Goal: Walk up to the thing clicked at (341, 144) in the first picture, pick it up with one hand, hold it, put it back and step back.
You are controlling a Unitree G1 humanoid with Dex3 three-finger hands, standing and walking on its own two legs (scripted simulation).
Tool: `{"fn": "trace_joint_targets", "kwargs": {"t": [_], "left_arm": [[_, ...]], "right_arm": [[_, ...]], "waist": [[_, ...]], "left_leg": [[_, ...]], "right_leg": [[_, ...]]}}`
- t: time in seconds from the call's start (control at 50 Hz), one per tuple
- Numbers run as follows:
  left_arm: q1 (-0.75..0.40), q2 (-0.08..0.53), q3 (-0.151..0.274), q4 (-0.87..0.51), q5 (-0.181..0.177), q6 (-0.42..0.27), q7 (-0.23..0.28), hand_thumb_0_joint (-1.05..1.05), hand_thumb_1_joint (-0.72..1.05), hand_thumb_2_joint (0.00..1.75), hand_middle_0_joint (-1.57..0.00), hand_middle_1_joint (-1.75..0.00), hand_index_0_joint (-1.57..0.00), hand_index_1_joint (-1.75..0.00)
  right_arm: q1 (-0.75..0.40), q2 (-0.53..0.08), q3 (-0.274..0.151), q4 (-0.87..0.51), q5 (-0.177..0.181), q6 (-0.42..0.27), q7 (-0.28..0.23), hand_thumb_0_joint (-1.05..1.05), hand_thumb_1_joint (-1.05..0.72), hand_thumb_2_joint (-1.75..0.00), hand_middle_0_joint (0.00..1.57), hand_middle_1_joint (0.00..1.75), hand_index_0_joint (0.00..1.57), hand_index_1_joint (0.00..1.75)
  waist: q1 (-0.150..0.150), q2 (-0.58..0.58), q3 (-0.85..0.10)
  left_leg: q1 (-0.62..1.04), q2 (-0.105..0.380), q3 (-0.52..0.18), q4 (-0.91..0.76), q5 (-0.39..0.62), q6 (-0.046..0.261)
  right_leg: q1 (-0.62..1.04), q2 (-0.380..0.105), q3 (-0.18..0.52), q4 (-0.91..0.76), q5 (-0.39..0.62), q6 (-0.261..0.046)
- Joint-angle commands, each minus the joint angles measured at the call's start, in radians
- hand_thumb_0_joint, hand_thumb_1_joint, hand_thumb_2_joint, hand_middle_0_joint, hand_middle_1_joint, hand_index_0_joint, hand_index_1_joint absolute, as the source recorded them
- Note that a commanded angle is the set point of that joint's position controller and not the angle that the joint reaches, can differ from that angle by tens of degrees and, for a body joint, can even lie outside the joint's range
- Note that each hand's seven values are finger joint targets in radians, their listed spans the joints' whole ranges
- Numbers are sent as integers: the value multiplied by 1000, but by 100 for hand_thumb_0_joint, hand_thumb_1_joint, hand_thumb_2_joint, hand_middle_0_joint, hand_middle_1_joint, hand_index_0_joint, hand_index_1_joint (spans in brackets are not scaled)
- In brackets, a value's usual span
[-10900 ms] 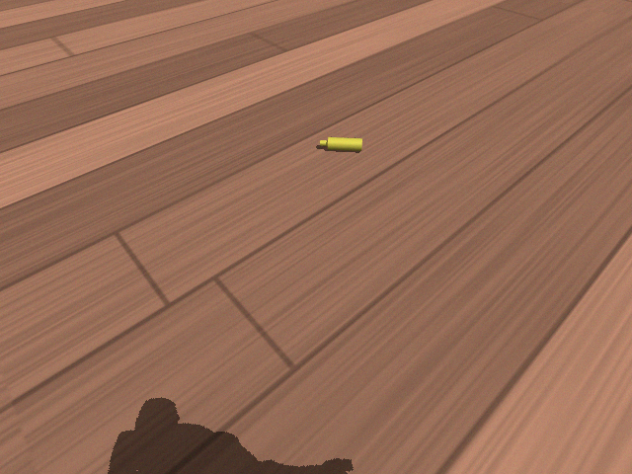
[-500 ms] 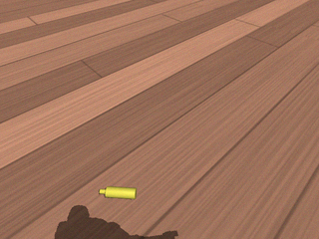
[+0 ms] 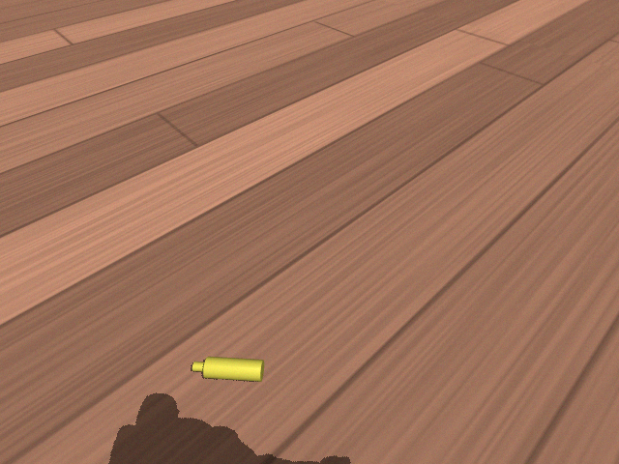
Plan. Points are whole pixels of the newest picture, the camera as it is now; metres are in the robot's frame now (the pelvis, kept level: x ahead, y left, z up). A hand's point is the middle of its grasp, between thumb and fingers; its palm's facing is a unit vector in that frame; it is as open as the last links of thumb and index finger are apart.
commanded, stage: stand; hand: left
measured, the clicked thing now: (228, 368) +0.56 +0.31 -0.75
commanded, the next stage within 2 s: none
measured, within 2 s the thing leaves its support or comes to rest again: neither
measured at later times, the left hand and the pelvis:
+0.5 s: hand out of the picture +0.09 +0.25 -0.16, palm faces -0.03 -0.94 -0.34, open 7.4 cm; pelvis +0.01 +0.00 +0.00, yaw +0 degrees
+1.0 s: hand out of the picture +0.09 +0.25 -0.16, palm faces -0.02 -0.94 -0.34, open 7.4 cm; pelvis +0.01 +0.00 +0.00, yaw +0 degrees
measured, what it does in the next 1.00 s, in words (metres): stands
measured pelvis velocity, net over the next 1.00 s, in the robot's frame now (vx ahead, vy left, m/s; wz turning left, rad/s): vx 0.01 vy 0.00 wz -0.01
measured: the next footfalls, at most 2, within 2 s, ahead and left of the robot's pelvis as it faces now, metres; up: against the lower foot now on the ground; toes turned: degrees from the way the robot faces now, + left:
none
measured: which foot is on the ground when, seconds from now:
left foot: down 0.00-1.00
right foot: down 0.00-1.00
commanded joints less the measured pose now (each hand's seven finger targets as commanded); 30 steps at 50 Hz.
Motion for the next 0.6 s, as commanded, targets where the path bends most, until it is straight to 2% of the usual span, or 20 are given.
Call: {"fn": "trace_joint_targets", "kwargs": {"t": [0.0, 0.06, 0.16, 0.24, 0.28, 0.44, 0.54, 0.58], "left_arm": [[-49, 215, 44, -62, 1, -17, 16, 0, 90, 90, -20, -30, -20, -30], [-54, 217, 45, -58, -1, -17, 16, 0, 90, 90, -20, -30, -20, -30], [-59, 217, 47, -62, -1, -18, 15, 0, 90, 90, -20, -30, -20, -30], [-57, 216, 45, -63, 1, -19, 16, 0, 90, 90, -20, -30, -20, -30], [-60, 219, 49, -64, 2, -19, 16, 0, 90, 90, -20, -30, -20, -30], [-70, 211, 48, -67, 0, -16, 16, 0, 90, 90, -20, -30, -20, -30], [-66, 217, 50, -62, -2, -13, 13, 0, 90, 90, -20, -30, -20, -30], [-68, 215, 51, -63, 0, -12, 15, 0, 90, 90, -20, -30, -20, -30]], "right_arm": [[-39, -211, -33, -60, 5, -23, -15, 0, -90, -90, 20, 30, 20, 30], [-31, -204, -30, -60, 6, -23, -16, 0, -90, -90, 20, 30, 20, 30], [-29, -208, -27, -65, 6, -24, -17, 0, -90, -90, 20, 30, 20, 30], [-35, -204, -26, -71, 6, -23, -16, 0, -90, -90, 20, 30, 20, 30], [-34, -209, -27, -73, 5, -25, -18, 0, -90, -90, 20, 30, 20, 30], [-36, -214, -25, -78, 5, -28, -22, 0, -90, -90, 20, 30, 20, 30], [-32, -207, -21, -74, 5, -26, -23, 0, -90, -90, 20, 30, 20, 30], [-35, -215, -25, -78, 4, -25, -23, 0, -90, -90, 20, 30, 20, 30]], "waist": [[-3, -8, -76], [-6, -9, -58], [-4, -9, -66], [-4, -13, -51], [-3, -3, -80], [-2, 8, -95], [1, -6, -62], [1, -2, -72]], "left_leg": [[-31, 125, -81, -43, 112, 29], [-48, 124, -82, -50, 97, 27], [-39, 126, -79, -43, 128, 27], [-38, 125, -80, -43, 113, 25], [-20, 132, -78, -38, 150, 25], [-17, 135, -73, -37, 212, 21], [-17, 132, -75, -52, 161, 17], [-22, 136, -73, -48, 155, 24]], "right_leg": [[54, -129, 111, -40, 92, -24], [54, -128, 112, -38, 76, -22], [65, -129, 114, -39, 112, -23], [49, -126, 111, -45, 92, -20], [71, -132, 113, -33, 144, -25], [94, -129, 105, -19, 196, -21], [59, -124, 107, -32, 123, -22], [72, -125, 107, -29, 127, -22]]}}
